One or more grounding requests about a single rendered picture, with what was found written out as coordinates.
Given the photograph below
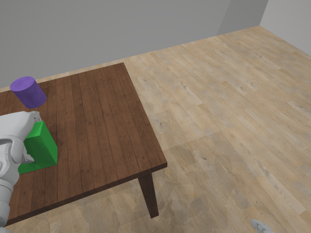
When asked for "robot left hand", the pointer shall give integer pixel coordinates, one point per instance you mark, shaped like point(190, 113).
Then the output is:
point(19, 124)

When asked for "left robot forearm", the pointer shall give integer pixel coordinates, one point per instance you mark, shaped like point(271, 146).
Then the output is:
point(11, 151)

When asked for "sponge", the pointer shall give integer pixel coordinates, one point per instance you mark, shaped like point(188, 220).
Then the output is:
point(41, 146)

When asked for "table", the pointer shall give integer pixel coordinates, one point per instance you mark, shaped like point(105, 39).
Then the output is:
point(103, 138)

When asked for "robot right hand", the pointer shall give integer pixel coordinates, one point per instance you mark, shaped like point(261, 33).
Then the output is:
point(261, 227)

